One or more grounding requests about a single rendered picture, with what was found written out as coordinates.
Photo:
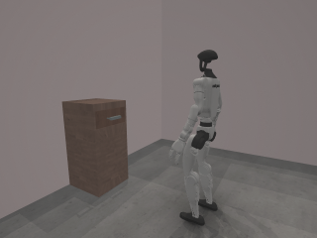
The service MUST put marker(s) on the handle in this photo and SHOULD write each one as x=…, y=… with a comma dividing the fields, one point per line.
x=115, y=117

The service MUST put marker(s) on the left robot upper arm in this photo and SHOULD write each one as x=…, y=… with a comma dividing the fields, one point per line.
x=199, y=85

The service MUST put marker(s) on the drawer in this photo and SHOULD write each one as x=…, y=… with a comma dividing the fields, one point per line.
x=102, y=115

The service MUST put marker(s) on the right robot shin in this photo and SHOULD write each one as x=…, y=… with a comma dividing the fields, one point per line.
x=207, y=185

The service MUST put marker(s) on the cabinet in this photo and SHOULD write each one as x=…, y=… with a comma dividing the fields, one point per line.
x=97, y=159

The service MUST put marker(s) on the right robot upper arm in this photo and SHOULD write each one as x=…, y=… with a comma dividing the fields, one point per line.
x=220, y=97

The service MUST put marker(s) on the robot torso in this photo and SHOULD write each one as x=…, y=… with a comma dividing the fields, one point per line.
x=210, y=107

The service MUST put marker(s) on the left robot forearm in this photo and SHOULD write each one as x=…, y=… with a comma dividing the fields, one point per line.
x=191, y=121

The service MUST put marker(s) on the right robot forearm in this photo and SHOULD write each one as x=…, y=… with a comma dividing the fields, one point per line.
x=214, y=119

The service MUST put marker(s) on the robot left hand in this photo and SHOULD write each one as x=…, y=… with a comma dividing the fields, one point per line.
x=178, y=146

